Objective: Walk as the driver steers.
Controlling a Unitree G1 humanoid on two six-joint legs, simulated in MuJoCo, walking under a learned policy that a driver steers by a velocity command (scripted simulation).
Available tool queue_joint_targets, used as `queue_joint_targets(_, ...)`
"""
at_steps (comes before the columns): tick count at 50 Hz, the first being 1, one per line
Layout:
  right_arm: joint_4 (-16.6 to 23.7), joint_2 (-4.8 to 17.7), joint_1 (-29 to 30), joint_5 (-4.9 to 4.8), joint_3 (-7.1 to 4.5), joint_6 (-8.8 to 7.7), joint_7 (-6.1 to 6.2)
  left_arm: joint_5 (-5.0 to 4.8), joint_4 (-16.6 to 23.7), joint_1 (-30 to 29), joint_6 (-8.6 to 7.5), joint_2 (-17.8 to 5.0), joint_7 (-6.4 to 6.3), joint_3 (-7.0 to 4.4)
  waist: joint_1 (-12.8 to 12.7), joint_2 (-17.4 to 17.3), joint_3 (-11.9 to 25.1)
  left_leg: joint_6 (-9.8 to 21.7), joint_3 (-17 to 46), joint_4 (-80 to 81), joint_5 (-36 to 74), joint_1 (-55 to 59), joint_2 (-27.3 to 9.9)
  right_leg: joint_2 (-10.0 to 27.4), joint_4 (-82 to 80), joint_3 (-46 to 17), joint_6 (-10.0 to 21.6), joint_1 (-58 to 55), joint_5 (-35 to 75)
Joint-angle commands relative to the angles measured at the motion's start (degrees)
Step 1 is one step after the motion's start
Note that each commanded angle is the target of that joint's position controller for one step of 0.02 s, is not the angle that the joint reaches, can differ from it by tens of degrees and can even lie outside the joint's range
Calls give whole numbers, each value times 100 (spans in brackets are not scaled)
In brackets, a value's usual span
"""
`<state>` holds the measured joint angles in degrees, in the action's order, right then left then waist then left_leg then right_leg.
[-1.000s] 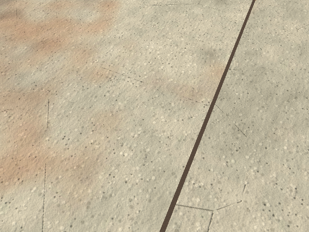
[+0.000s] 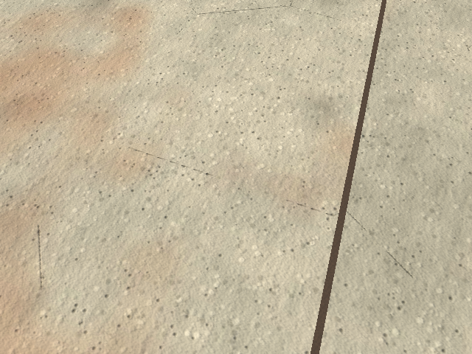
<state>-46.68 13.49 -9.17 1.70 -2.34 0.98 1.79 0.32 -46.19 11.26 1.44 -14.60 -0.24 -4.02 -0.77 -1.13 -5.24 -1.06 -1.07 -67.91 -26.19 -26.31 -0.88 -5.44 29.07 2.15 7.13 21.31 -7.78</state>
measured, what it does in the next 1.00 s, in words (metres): steps on the spot: left foot, then right foot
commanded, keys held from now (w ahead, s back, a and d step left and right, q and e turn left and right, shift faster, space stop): e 0.16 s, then no key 0.08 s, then q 0.62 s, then w+q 0.12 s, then w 0.02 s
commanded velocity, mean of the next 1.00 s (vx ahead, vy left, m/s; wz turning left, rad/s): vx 0.03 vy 0.00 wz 0.10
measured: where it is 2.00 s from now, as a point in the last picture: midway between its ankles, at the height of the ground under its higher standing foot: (208, 353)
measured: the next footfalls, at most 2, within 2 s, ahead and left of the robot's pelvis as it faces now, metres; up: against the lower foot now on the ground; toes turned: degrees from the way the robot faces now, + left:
left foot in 0.36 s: +0.08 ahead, +0.14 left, +0.00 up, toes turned -10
right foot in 0.80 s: +0.04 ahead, -0.06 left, +0.00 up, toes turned +9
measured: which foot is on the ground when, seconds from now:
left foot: up 0.00-0.34, down 0.36-0.80, up 0.82-1.00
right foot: down 0.00-0.38, up 0.40-0.78, down 0.80-1.00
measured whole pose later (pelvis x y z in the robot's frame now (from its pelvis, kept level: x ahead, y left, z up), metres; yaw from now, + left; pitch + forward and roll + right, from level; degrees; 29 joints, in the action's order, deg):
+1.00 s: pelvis +0.02 +0.02 +0.02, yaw +11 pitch +0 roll +1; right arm -48.5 19.2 -13.7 2.0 -5.6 3.9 -2.5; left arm 1.5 -45.6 13.7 -0.1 -14.9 -2.2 -1.2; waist 0.0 -2.6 -1.2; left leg -1.4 4.3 -60.2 -19.2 -27.1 3.3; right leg -1.3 19.0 2.5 3.5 6.6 -13.1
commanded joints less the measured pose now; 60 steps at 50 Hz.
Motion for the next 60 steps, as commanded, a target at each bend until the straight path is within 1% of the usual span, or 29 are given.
queue_joint_targets(1, 176, 470, -645, 36, -128, 119, 10, 43, 302, 129, -58, -685, -4, -160, 181, 363, 833, -97, 235, 313, 320, -96, -32, 1395, -1231, -1775, 806, -612, 1417)
queue_joint_targets(4, 282, 459, -443, -24, -124, 161, 23, 62, 311, 207, -60, -887, 24, -230, 75, 517, 937, -177, 292, 961, 356, -192, -11, 1305, -1296, -1958, 703, -743, 624)
queue_joint_targets(8, 452, 554, -66, -47, -146, 178, 45, 90, 359, 268, 37, -959, 26, -275, -116, 757, 849, -207, 393, 1569, 420, -289, 40, 1272, -1488, -2474, 628, -786, -932)
queue_joint_targets(12, 434, 523, -186, -103, -119, 99, 62, 148, 375, 174, 50, -881, 42, -251, -137, 823, 923, -70, 307, 2173, 297, 220, 141, 1290, -1371, -2553, 577, -734, -719)
queue_joint_targets(15, 293, 468, -630, -131, -86, 43, 68, 161, 316, 56, 71, -709, 28, -158, -20, 850, 990, 154, 94, 3139, 356, 995, 213, 1326, -1213, -2478, 442, -620, -399)
queue_joint_targets(17, 160, 305, -878, -83, -13, -24, 58, 81, 180, 150, 91, -485, -45, -32, 113, 555, 849, 377, 211, 4794, 1127, 1884, 137, 1136, -1004, -2275, 58, -193, -767)
queue_joint_targets(18, 234, 470, -672, 20, 17, -92, 62, 74, 100, 444, 71, -194, -63, 74, -109, -273, 797, 523, 1419, 5579, 705, 1935, -707, 786, -456, -1851, -252, -68, -1174)
queue_joint_targets(19, 411, 851, -174, 52, -1, -141, 12, -5, 121, 369, 52, -243, -74, 74, -285, -869, 426, 894, 2640, 5988, 777, 1150, -1617, 105, -340, -1014, -474, -18, -1205)
queue_joint_targets(20, 399, 706, 117, 19, 30, -178, -51, 88, 69, 160, 35, -421, -75, 50, -280, -757, 250, 1042, 2470, 5848, 1060, 440, -1556, 339, -132, -907, -521, -845, -1047)
queue_joint_targets(21, 386, 691, 212, -52, 37, -206, -91, 81, 54, 34, 4, -421, -58, 54, -310, -712, 263, 890, 2129, 5658, 1211, 458, -1160, 309, -313, -842, -526, -1087, -594)
queue_joint_targets(23, 300, 1033, -17, -117, -87, -211, -90, 94, 41, -131, -60, -535, -68, 35, -160, -890, 346, 709, 1848, 5289, 1900, 1011, -764, 234, -342, -697, -597, -941, -236)
queue_joint_targets(27, 223, 1165, -614, -134, -229, -164, -110, 11, 2, -104, -115, -597, -204, 17, 119, -819, 722, 1055, 2231, 4543, 4446, 2124, -892, 194, 255, -421, -769, -317, -924)
queue_joint_targets(29, 127, 1172, -961, -86, -282, -120, -92, -22, 93, -256, -84, -518, -243, 17, 298, -849, 788, 1404, 2680, 4411, 5318, 2645, -1114, 90, 980, -407, -777, 310, -2065)
queue_joint_targets(31, 23, 1232, -1151, -76, -352, -68, -48, -71, 197, -401, -74, -462, -252, 42, 350, -633, 860, 1591, 2926, 4388, 5719, 3027, -1210, 120, 1446, -540, -769, 738, -2396)
queue_joint_targets(33, 60, 1263, -914, -100, -412, 4, -29, -94, 255, -424, -95, -482, -242, 64, 267, -511, 963, 1501, 2883, 4424, 5477, 2982, -1066, 176, 1451, -624, -781, 651, -2230)
queue_joint_targets(36, 182, 1241, -423, -120, -464, 118, -99, -100, 279, -249, -108, -526, -214, 92, 125, -624, 1030, 1229, 2803, 4566, 4478, 2349, -749, 115, 768, -578, -758, -92, -1878)
queue_joint_targets(38, 277, 1245, -31, -135, -487, 185, -163, -72, 183, 196, -106, -516, -239, 104, -152, -627, 1007, 920, 2693, 4496, 3604, 1622, -441, 38, -373, -444, -679, -1051, -1140)
queue_joint_targets(39, 346, 1176, 112, -169, -474, 194, -172, -10, 119, 441, -117, -644, -284, 69, -272, -474, 969, 619, 2560, 4316, 2660, 1009, -177, 227, -1176, -563, -617, -1732, -598)
queue_joint_targets(40, 408, 828, -119, -177, -390, 174, -174, 104, 154, 403, -117, -1176, -343, -35, -88, 606, 877, 273, 1921, 3443, 877, 73, 427, 1425, -1853, -1788, -333, -2254, -1055)
queue_joint_targets(41, 354, 663, -560, -116, -363, 150, -103, 106, 478, -209, -77, -1609, -344, -77, 136, 1334, 769, 87, 908, 2290, -638, -593, 1204, 2692, -1963, -3047, 190, -1919, -719)
queue_joint_targets(42, 364, 1132, -390, 2, -442, 164, -86, 195, 426, -86, -50, -1511, -297, -75, 60, 1126, 655, 81, 808, 1276, -759, -318, 661, 2989, -1762, -2986, 703, -1106, -113)
queue_joint_targets(43, 249, 1246, -399, -25, -499, 184, -107, 157, 480, -347, -71, -1015, -255, 58, 243, 639, 393, 105, 889, 823, -389, -187, 550, 2559, -1719, -2433, 646, -852, 182)
queue_joint_targets(44, 123, 1188, -547, -4, -497, 220, -163, 142, 512, -493, -95, -794, -222, 113, 332, 567, 282, 109, 801, 586, 100, -230, 476, 2078, -1752, -1839, 393, -852, -451)
queue_joint_targets(45, 73, 1157, -634, 14, -487, 250, -250, 160, 551, -499, -119, -779, -230, 124, 334, 850, 345, 90, 718, 443, 428, -428, 444, 1779, -1841, -1571, 188, -1140, -1121)
queue_joint_targets(46, 83, 1140, -581, 35, -467, 257, -344, 149, 524, -334, -152, -819, -246, 117, 218, 1020, 299, 44, 637, 373, 560, -692, 391, 1712, -1932, -1483, 180, -1389, -1380)
queue_joint_targets(49, 243, 1054, -67, 36, -406, 222, -502, 113, 318, 319, -258, -972, -208, 40, -107, 764, 137, -83, 571, 676, 795, -1275, 268, 1874, -2123, -1482, 251, -2099, -1693)
queue_joint_targets(51, 274, 912, 109, 55, -359, 170, -526, 112, 133, 717, -367, -970, -173, 15, -247, 672, 83, -102, 686, 1030, 907, -1415, 277, 1962, -2179, -1489, 312, -2416, -1580)
queue_joint_targets(55, 268, 763, 270, 56, -294, 58, -513, 117, -109, 985, -531, -890, -78, 3, -279, 736, -7, -17, 677, 1800, 1076, -1337, 238, 2030, -2298, -1277, 380, -2518, -1427)
queue_joint_targets(60, 494, 510, 964, 64, -119, -108, -495, 96, -448, 1294, -576, -839, 76, 17, -351, 906, -142, 120, -178, 3189, 809, -281, 49, 1874, -2086, -1089, 533, -1795, -667)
